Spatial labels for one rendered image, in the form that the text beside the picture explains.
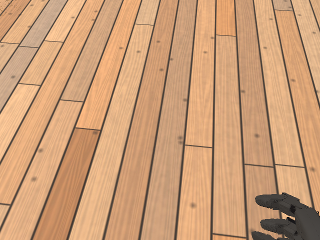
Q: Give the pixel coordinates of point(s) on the right robot hand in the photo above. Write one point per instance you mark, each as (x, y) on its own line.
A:
(306, 225)

